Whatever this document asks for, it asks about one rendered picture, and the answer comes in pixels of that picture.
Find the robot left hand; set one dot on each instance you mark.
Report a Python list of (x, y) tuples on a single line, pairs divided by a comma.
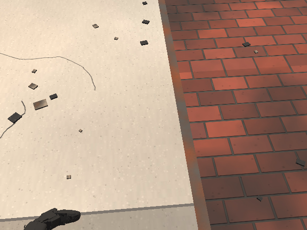
[(53, 218)]

